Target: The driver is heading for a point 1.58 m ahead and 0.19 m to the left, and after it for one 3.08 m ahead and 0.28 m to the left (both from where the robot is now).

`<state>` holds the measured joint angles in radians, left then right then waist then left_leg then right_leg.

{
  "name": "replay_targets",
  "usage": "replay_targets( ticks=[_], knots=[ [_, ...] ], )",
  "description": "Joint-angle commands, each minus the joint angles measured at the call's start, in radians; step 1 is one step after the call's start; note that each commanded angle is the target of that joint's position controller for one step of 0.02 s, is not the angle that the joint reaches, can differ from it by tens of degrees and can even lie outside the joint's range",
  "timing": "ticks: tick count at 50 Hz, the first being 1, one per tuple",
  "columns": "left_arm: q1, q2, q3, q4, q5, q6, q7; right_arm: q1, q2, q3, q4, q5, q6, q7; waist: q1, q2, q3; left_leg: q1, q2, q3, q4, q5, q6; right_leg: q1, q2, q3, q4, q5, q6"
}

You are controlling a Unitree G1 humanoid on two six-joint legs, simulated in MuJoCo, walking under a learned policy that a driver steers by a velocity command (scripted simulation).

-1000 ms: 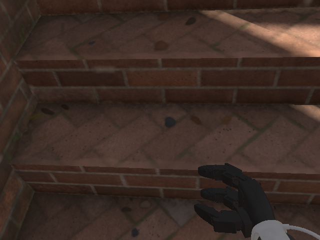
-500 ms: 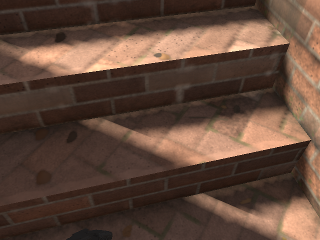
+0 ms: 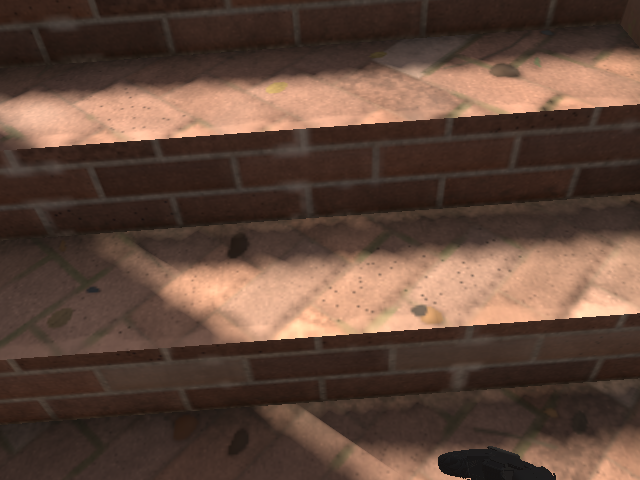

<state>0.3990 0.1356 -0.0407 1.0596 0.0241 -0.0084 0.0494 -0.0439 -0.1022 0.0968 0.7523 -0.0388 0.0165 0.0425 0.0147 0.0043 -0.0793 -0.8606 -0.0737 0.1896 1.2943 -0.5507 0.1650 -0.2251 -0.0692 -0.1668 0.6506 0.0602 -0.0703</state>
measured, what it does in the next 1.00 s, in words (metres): climbs, turning left: right foot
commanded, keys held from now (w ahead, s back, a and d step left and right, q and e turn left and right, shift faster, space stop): q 0.48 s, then no key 0.18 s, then w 0.26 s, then w+e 0.08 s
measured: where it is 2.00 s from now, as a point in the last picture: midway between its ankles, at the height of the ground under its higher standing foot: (154, 323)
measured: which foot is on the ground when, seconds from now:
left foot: down 0.00-0.58, up 0.60-1.00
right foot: up 0.00-0.54, down 0.56-1.00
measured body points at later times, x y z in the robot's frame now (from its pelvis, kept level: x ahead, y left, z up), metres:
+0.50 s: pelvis +0.12 -0.04 +0.12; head +0.12 -0.02 +0.57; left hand +0.21 +0.21 +0.00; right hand +0.37 -0.21 +0.05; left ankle +0.10 +0.04 -0.61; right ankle +0.19 -0.17 -0.51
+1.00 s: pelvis +0.20 -0.03 +0.14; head +0.22 -0.03 +0.59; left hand +0.05 +0.16 +0.00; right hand +0.47 -0.10 +0.06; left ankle +0.16 +0.10 -0.42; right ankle +0.16 -0.18 -0.61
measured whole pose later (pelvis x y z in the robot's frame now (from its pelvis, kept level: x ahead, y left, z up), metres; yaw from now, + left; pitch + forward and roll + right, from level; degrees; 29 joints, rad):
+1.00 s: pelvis +0.20 -0.03 +0.14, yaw +24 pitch +3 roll -1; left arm 0.55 0.15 0.04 0.87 0.04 -0.03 0.06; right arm 0.13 -0.14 0.03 0.60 0.05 -0.05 0.02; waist 0.09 0.05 -0.06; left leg -0.85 0.14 0.01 1.62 -0.39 -0.01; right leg 0.01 0.00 -0.07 0.19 -0.26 -0.02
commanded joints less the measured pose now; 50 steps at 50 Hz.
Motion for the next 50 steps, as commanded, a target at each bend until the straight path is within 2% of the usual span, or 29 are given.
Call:
replay_targets(
  ticks=[1, 2, 3, 4, 7, 9, 11, 12, 13, 14, 18, 21, 22, 24, 26, 27, 28, 29, 30, 31, 32, 33, 34, 37, 41, 44, 46, 49, 50],
  knots=[
    [-0.234, 0.075, 0.025, -0.237, -0.013, -0.061, -0.078, 0.163, -0.215, -0.081, -0.026, -0.083, 0.017, -0.064, -0.098, 0.172, -0.210, 0.455, 0.279, -1.152, -0.971, -0.108, 0.202, -0.459, 0.158, 0.360, 1.251, -0.218, 0.022],
    [-0.246, 0.017, 0.008, -0.287, -0.011, -0.055, -0.098, 0.127, -0.124, -0.067, -0.022, -0.037, 0.000, -0.070, -0.035, 0.069, -0.077, 0.339, 0.244, -0.967, -0.863, -0.079, 0.133, -0.571, 0.135, 0.373, 1.321, -0.220, 0.013],
    [-0.265, 0.023, 0.013, -0.324, 0.010, -0.057, -0.095, 0.102, -0.072, -0.066, 0.008, 0.019, -0.008, -0.059, 0.028, -0.058, 0.081, 0.233, 0.187, -0.760, -0.745, -0.034, 0.077, -0.647, 0.118, 0.308, 1.257, -0.192, -0.001],
    [-0.260, 0.020, 0.010, -0.355, 0.024, -0.055, -0.083, 0.099, -0.044, -0.061, 0.027, 0.027, -0.017, -0.053, 0.055, -0.067, 0.089, 0.231, 0.150, -0.667, -0.714, 0.007, 0.040, -0.697, 0.103, 0.293, 1.284, -0.177, -0.008],
    [-0.164, -0.012, -0.019, -0.382, 0.000, -0.059, -0.072, 0.117, -0.045, -0.061, 0.023, 0.019, -0.029, -0.037, 0.095, -0.010, 0.076, 0.292, 0.108, -0.567, -0.734, 0.197, 0.008, -0.768, 0.086, 0.287, 1.378, -0.156, -0.006],
    [-0.165, -0.007, -0.024, -0.395, 0.012, -0.054, -0.044, 0.155, -0.094, -0.070, -0.005, 0.023, -0.019, -0.037, 0.084, -0.005, 0.042, 0.339, 0.080, -0.491, -0.711, 0.366, -0.015, -0.788, 0.061, 0.253, 1.264, -0.099, 0.029],
    [-0.214, 0.032, -0.017, -0.427, 0.022, -0.039, -0.009, 0.157, -0.168, -0.093, -0.060, 0.018, 0.001, -0.056, 0.060, 0.043, 0.011, 0.385, 0.082, -0.525, -0.719, 0.544, -0.016, -0.801, 0.062, 0.198, 1.206, -0.085, 0.085],
    [-0.244, 0.053, -0.011, -0.436, 0.016, -0.028, -0.001, 0.158, -0.182, -0.100, -0.104, 0.015, 0.021, -0.080, 0.023, 0.052, -0.021, 0.444, 0.078, -0.566, -0.760, 0.556, -0.037, -0.803, 0.074, 0.198, 1.205, -0.112, 0.119],
    [-0.232, 0.028, -0.010, -0.429, 0.001, -0.014, 0.004, 0.157, -0.166, -0.086, -0.123, -0.003, 0.037, -0.094, 0.011, 0.084, -0.071, 0.494, 0.084, -0.606, -0.766, 0.534, -0.015, -0.795, 0.097, 0.207, 1.326, -0.123, 0.142],
    [-0.216, 0.046, 0.000, -0.440, 0.003, -0.014, 0.005, 0.146, -0.168, -0.092, -0.137, -0.007, 0.036, -0.096, 0.013, 0.077, -0.085, 0.531, 0.100, -0.653, -0.775, 0.462, 0.010, -0.807, 0.087, 0.230, 1.331, -0.118, 0.164],
    [-0.290, 0.106, 0.036, -0.462, -0.002, -0.011, 0.016, 0.168, -0.157, -0.102, -0.178, 0.022, 0.014, -0.106, -0.037, 0.100, 0.017, 0.575, 0.141, -0.701, -0.802, 0.397, 0.082, -0.830, 0.086, 0.248, 1.288, -0.169, 0.200],
    [-0.330, 0.056, 0.020, -0.513, 0.000, 0.010, 0.018, 0.100, -0.148, -0.113, -0.237, 0.046, 0.011, -0.122, -0.017, 0.146, 0.017, 0.629, 0.133, -0.674, -0.806, 0.533, 0.056, -0.716, 0.058, 0.239, 0.828, -0.200, 0.188],
    [-0.334, 0.049, 0.020, -0.511, 0.001, 0.018, 0.020, 0.080, -0.141, -0.114, -0.257, 0.040, 0.017, -0.127, -0.021, 0.147, 0.001, 0.606, 0.123, -0.640, -0.811, 0.573, 0.040, -0.605, 0.061, 0.208, 0.653, -0.238, 0.185],
    [-0.181, 0.079, 0.046, -0.482, -0.002, 0.034, 0.020, 0.021, -0.186, -0.120, -0.278, 0.026, 0.004, -0.129, 0.055, 0.218, -0.096, 0.584, 0.171, -0.666, -0.793, 0.949, 0.027, -0.304, 0.071, 0.179, 0.419, -0.363, 0.156],
    [-0.061, 0.138, 0.087, -0.422, -0.009, 0.031, 0.018, 0.041, -0.195, -0.120, -0.283, 0.024, -0.022, -0.105, 0.047, 0.244, -0.127, 0.757, 0.222, -0.668, -0.765, 1.418, 0.024, -0.156, 0.057, 0.169, 0.060, -0.308, 0.123],
    [-0.011, 0.137, 0.093, -0.396, -0.005, 0.015, 0.008, 0.016, -0.169, -0.114, -0.295, 0.066, -0.026, -0.093, 0.078, 0.168, -0.105, 0.810, 0.142, -0.566, -0.654, 1.419, -0.038, -0.070, 0.052, 0.175, -0.219, -0.047, 0.099],
    [-0.025, 0.124, 0.091, -0.366, 0.000, 0.007, -0.004, 0.003, -0.132, -0.106, -0.302, 0.089, -0.032, -0.079, 0.072, 0.060, -0.066, 0.835, 0.063, -0.478, -0.505, 1.235, -0.085, -0.043, 0.046, 0.179, -0.419, 0.162, 0.077],
    [-0.070, 0.099, 0.076, -0.339, 0.005, 0.001, -0.011, 0.106, -0.082, -0.101, -0.292, 0.073, -0.045, -0.060, -0.022, -0.133, -0.057, 0.541, -0.017, -0.420, -0.302, 0.491, -0.132, 0.193, -0.073, 0.283, -0.324, 0.771, 0.035],
    [-0.065, 0.083, 0.077, -0.351, 0.002, 0.011, 0.009, 0.258, -0.067, -0.108, -0.217, 0.060, -0.057, -0.045, -0.065, -0.294, -0.045, 0.208, -0.152, -0.449, -0.050, -0.003, -0.200, 0.389, -0.240, 0.461, -0.133, 1.293, -0.104],
    [-0.095, 0.098, 0.080, -0.399, 0.031, 0.025, 0.019, 0.367, -0.134, -0.125, -0.152, 0.064, -0.047, -0.032, -0.078, -0.121, -0.107, 0.176, -0.107, -0.443, 0.193, -0.061, -0.262, 0.327, -0.316, 0.451, -0.122, 1.141, -0.186],
    [-0.144, 0.091, 0.087, -0.429, 0.035, 0.033, 0.023, 0.289, -0.156, -0.133, -0.164, 0.079, -0.041, -0.026, -0.064, -0.075, -0.079, 0.147, -0.044, -0.405, 0.272, -0.071, -0.278, 0.254, -0.280, 0.408, -0.158, 0.803, -0.195],
    [-0.190, 0.094, 0.086, -0.445, 0.026, 0.040, 0.030, 0.213, -0.138, -0.125, -0.181, 0.080, -0.028, -0.027, -0.067, -0.060, -0.030, 0.138, -0.003, -0.379, 0.263, -0.056, -0.282, 0.181, -0.218, 0.367, -0.185, 0.542, -0.175],
    [-0.100, 0.125, 0.095, -0.417, 0.010, 0.063, 0.044, 0.090, -0.110, -0.107, -0.242, 0.078, -0.016, -0.033, -0.032, -0.070, 0.014, 0.064, -0.010, -0.324, 0.232, -0.049, -0.304, 0.186, -0.159, 0.336, -0.203, 0.301, -0.179],
    [0.015, 0.142, 0.096, -0.401, 0.004, 0.082, 0.060, -0.005, -0.056, -0.068, -0.281, 0.103, -0.008, -0.023, 0.039, -0.106, 0.095, -0.006, 0.071, -0.239, 0.130, 0.048, -0.316, 0.144, -0.136, 0.413, -0.396, -0.457, -0.188],
    [0.003, 0.183, 0.114, -0.385, 0.001, 0.033, 0.032, -0.027, -0.060, -0.066, -0.244, 0.095, -0.031, -0.041, 0.074, -0.142, 0.144, 0.112, 0.160, -0.169, -0.094, 0.214, -0.247, 0.091, -0.195, 0.429, -0.538, -0.454, -0.201],
    [0.104, 0.185, 0.122, -0.313, 0.003, -0.007, 0.023, -0.017, -0.085, -0.087, -0.241, 0.094, -0.053, -0.046, 0.089, -0.098, 0.176, -0.076, 0.197, -0.179, -0.046, 0.250, -0.197, 0.279, -0.268, 0.452, -0.583, -0.405, -0.222],
    [0.169, 0.163, 0.117, -0.259, 0.003, -0.020, 0.020, -0.011, -0.062, -0.084, -0.247, 0.088, -0.072, -0.033, 0.091, -0.076, 0.161, -0.189, 0.219, -0.179, 0.030, 0.254, -0.176, 0.392, -0.274, 0.421, -0.569, -0.349, -0.205],
    [0.272, 0.127, 0.103, -0.165, 0.019, -0.035, 0.014, -0.084, 0.033, -0.045, -0.328, 0.081, -0.112, -0.005, 0.108, -0.144, 0.160, -0.560, 0.245, -0.199, 0.542, 0.135, -0.169, 0.572, -0.291, 0.466, -0.541, -0.182, -0.217],
    [0.289, 0.134, 0.105, -0.155, 0.027, -0.037, 0.014, -0.103, 0.021, -0.045, -0.357, 0.090, -0.120, -0.010, 0.122, -0.162, 0.167, -0.735, 0.244, -0.230, 0.818, 0.006, -0.182, 0.634, -0.323, 0.498, -0.504, -0.097, -0.225]
  ],
)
